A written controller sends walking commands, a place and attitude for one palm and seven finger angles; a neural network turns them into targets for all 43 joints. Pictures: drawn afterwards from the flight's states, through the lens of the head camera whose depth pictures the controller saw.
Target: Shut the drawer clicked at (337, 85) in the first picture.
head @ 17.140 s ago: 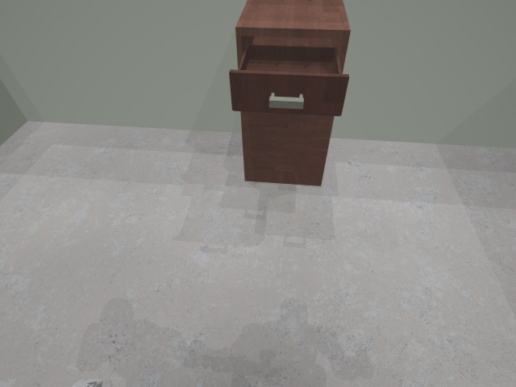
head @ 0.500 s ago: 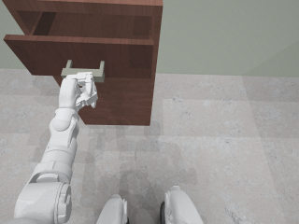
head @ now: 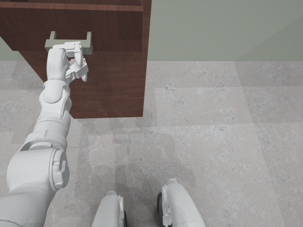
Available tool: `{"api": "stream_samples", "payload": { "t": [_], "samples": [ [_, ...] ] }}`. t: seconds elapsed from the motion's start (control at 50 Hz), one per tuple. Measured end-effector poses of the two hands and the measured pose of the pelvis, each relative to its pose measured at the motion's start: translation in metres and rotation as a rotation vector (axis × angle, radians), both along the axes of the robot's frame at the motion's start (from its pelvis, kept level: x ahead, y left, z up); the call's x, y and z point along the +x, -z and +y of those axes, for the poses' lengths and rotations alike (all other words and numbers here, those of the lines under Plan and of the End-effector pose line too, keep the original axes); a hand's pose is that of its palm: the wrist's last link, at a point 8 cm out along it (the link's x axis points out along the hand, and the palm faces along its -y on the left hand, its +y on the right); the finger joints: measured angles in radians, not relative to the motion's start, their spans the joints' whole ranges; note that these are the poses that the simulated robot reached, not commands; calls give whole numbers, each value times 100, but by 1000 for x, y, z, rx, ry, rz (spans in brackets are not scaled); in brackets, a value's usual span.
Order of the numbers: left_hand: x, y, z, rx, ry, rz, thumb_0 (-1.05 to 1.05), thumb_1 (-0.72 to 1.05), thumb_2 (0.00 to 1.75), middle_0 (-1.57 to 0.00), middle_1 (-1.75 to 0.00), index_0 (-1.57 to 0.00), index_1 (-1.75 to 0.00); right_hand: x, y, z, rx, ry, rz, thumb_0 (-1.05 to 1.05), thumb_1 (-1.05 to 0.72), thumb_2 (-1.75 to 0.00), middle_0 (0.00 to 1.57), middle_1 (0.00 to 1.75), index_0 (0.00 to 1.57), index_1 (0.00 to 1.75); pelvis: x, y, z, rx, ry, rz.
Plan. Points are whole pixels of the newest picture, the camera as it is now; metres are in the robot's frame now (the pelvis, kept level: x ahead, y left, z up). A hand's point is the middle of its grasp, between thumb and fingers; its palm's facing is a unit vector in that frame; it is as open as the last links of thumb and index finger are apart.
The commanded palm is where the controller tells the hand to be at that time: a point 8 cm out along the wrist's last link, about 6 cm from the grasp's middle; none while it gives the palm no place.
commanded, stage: push the drawer shut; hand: left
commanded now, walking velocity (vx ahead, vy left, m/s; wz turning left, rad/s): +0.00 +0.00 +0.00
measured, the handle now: (70, 41) +0.60 +0.16 +0.05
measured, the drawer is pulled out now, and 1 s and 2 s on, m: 0.05 0.00 0.00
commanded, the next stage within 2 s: pull the fist back off the drawer in 0.68 s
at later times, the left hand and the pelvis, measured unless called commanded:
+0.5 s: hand (86, 50) +0.57 +0.12 +0.05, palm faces -0.06 -1.00 -0.07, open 3.2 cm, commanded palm +0.57 +0.16 +0.06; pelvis +0.00 +0.00 -0.01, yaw -1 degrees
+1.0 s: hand (81, 49) +0.57 +0.13 +0.05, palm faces -0.06 -1.00 -0.07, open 3.1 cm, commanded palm +0.57 +0.16 +0.06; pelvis -0.02 +0.01 -0.02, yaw -1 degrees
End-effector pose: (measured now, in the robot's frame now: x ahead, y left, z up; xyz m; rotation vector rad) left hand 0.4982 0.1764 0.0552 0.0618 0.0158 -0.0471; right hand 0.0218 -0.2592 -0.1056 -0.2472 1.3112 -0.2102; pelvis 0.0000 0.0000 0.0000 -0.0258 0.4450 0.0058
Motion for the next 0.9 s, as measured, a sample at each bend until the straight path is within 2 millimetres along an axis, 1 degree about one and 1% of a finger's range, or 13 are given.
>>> {"api": "stream_samples", "payload": {
  "t": [0.18, 0.42, 0.54, 0.64, 0.9],
  "samples": [
    [22, -2, -6, 1, -3, 6, 5, 90, 98, -140, -160, -140, -160, -16, 0, 3, 4, 23, 62, 0, -91, -90, 20, 30, 20, 30, 2, 2, 0, -5, 6, 23],
    [49, -2, -5, 5, -1, 15, 4, 88, 97, -140, -160, -140, -160, -33, -3, 6, -4, 52, 124, 0, -91, -90, 20, 30, 20, 30, 5, 5, 1, -17, 8, 54],
    [52, 0, 1, 8, 9, 19, 0, 80, 100, -140, -160, -140, -160, -40, -2, 7, -7, 41, 156, 0, -91, -90, 20, 30, 20, 30, 3, 8, 2, -24, 1, 66],
    [53, 0, 5, 10, 4, 27, -1, 74, 100, -140, -160, -140, -160, -44, -1, 8, -20, 38, 151, 0, -91, -90, 20, 30, 20, 30, -2, 11, 2, -32, -6, 71],
    [56, -2, 11, 11, 8, 30, 2, 67, 99, -140, -160, -140, -160, -60, -1, 12, -53, 29, 128, 0, -91, -90, 20, 30, 20, 30, -18, 19, 8, -45, -12, 87]
  ]
}}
